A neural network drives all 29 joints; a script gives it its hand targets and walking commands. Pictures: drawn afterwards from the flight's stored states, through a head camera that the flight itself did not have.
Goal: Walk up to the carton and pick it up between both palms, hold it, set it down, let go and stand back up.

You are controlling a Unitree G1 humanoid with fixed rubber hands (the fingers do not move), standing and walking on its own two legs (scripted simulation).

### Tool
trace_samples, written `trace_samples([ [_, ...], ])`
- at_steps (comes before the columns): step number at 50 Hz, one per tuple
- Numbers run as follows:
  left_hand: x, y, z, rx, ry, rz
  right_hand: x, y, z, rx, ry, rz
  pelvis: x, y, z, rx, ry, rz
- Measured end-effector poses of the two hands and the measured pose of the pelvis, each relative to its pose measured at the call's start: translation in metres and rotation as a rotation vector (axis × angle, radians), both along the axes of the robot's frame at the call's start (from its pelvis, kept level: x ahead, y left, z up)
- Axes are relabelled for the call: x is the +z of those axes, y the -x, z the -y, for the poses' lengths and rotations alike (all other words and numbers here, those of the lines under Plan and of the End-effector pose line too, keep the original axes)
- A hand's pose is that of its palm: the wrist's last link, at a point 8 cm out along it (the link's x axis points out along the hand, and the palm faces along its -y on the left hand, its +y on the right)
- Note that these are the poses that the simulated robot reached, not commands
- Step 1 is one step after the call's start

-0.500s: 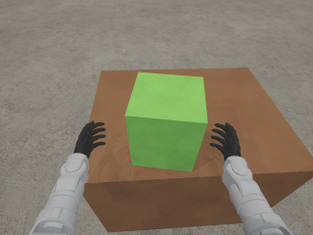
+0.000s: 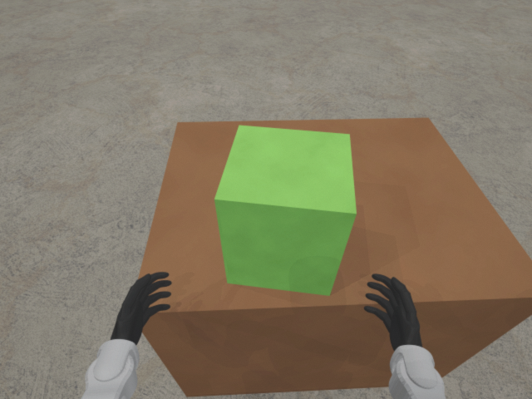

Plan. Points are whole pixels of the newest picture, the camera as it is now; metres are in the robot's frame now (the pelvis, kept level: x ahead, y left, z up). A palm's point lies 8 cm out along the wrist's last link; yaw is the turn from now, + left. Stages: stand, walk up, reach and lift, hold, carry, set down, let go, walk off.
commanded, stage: set down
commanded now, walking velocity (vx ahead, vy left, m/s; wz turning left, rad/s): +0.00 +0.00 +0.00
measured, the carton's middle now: (285, 212) +0.47 +0.02 +0.00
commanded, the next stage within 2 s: let go in 1.20 s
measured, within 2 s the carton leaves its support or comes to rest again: neither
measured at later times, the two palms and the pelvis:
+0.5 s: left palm (140, 347) +0.21 +0.24 -0.04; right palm (421, 367) +0.22 -0.19 -0.04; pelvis +0.01 +0.00 +0.00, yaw -1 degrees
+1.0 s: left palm (143, 385) +0.17 +0.22 -0.07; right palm out of the picture +0.17 -0.23 -0.07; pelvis +0.01 -0.01 +0.00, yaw -1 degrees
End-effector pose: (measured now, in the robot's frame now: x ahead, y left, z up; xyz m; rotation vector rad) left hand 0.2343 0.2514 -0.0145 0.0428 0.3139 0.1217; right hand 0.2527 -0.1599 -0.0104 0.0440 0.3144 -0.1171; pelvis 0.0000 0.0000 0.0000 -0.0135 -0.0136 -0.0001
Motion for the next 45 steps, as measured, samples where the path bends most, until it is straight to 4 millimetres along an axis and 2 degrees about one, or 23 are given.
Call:
trace_samples([
  [8,-0.007,0.018,-0.003,0.003,-0.017,-0.030,-0.015,0.022,0.006,-0.006,0.010,-0.025,-0.001,0.002,-0.002,0.003,0.001,0.013],
  [16,-0.015,0.015,0.003,0.000,-0.018,-0.078,-0.019,0.028,0.019,0.002,0.040,-0.062,-0.001,0.002,-0.002,-0.012,-0.006,0.025],
  [23,-0.021,0.016,0.012,-0.010,-0.019,-0.133,-0.024,0.033,0.025,0.015,0.051,-0.110,0.001,-0.006,0.000,-0.021,-0.009,0.043],
  [33,-0.035,0.042,0.019,-0.015,-0.040,-0.271,-0.039,0.056,0.039,0.017,0.075,-0.204,0.003,-0.016,0.005,-0.024,-0.011,0.056],
  [45,-0.046,0.062,0.021,-0.014,-0.075,-0.392,-0.052,0.073,0.059,0.034,0.118,-0.289,0.004,-0.014,0.012,-0.021,-0.014,0.049],
])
